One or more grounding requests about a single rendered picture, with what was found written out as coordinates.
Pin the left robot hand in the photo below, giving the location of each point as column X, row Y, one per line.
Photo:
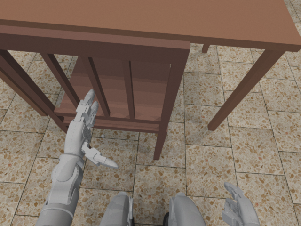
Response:
column 79, row 130

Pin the table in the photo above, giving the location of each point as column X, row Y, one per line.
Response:
column 260, row 24

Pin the left robot forearm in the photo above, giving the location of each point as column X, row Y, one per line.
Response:
column 61, row 202

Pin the right robot shin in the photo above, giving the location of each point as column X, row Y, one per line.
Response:
column 170, row 223

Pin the chair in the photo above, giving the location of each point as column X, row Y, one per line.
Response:
column 134, row 84

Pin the right robot hand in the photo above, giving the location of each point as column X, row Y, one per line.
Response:
column 242, row 212

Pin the left robot thigh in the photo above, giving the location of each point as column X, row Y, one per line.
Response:
column 118, row 212

